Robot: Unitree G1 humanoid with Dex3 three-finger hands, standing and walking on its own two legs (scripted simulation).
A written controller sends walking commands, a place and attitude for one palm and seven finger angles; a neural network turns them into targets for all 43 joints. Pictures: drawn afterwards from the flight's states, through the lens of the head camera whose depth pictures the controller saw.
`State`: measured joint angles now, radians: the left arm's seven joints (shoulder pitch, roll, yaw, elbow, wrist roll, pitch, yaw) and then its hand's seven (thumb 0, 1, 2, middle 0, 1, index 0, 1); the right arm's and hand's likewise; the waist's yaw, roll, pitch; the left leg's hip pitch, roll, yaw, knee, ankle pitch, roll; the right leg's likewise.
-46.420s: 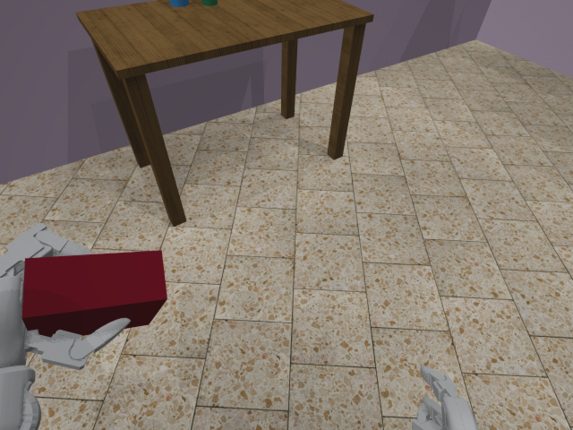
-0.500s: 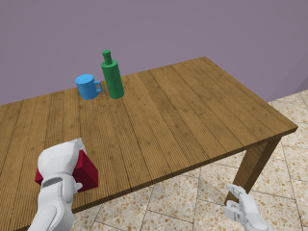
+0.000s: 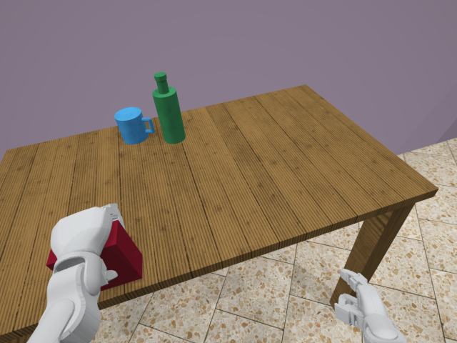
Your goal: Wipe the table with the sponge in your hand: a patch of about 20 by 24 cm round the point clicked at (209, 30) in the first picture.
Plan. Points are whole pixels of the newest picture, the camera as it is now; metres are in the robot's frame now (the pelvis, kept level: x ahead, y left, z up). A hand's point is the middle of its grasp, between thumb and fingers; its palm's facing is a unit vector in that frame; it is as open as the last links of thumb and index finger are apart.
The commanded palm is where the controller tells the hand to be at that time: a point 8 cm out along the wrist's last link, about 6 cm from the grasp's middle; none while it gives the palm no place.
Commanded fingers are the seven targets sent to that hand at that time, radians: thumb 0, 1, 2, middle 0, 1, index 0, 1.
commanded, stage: lift the sponge slowly off the table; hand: left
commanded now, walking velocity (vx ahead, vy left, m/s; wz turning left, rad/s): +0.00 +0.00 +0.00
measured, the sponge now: (104, 264) +0.23 +0.28 +0.03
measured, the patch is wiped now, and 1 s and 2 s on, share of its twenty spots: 0.90 0.90 0.90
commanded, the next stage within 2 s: bring the sponge back beside the body in 1.52 s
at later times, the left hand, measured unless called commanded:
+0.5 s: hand (89, 233) +0.24 +0.28 +0.10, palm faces +0.07 -0.12 -0.99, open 9.5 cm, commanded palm +0.21 +0.27 +0.18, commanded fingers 0.00 0.10 1.30 -1.20 -1.60 -1.20 -1.60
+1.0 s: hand (89, 212) +0.25 +0.27 +0.15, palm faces +0.16 -0.14 -0.98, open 9.5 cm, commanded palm +0.21 +0.27 +0.21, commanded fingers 0.00 0.10 1.30 -1.20 -1.60 -1.20 -1.60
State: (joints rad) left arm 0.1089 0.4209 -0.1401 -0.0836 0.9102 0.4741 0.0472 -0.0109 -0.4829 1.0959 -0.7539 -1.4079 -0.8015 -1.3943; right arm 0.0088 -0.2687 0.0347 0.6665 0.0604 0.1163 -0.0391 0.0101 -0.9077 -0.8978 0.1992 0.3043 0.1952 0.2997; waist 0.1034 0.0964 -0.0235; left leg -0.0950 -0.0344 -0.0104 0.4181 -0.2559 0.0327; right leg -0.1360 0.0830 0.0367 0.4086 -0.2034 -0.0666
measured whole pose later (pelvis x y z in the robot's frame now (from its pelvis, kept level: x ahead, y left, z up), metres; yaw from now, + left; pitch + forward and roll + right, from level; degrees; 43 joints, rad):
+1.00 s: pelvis -0.01 +0.01 +0.00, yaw +0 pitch -5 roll +0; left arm -0.06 0.48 -0.12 -0.18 0.87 0.55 -0.06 -0.01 -0.49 1.09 -0.77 -1.39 -0.81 -1.38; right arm -0.03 -0.26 0.07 0.65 0.07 0.11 -0.03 0.01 -0.91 -0.90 0.20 0.30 0.20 0.30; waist 0.11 0.11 -0.01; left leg -0.08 -0.05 -0.01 0.37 -0.21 0.04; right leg -0.13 0.07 0.04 0.38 -0.17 -0.06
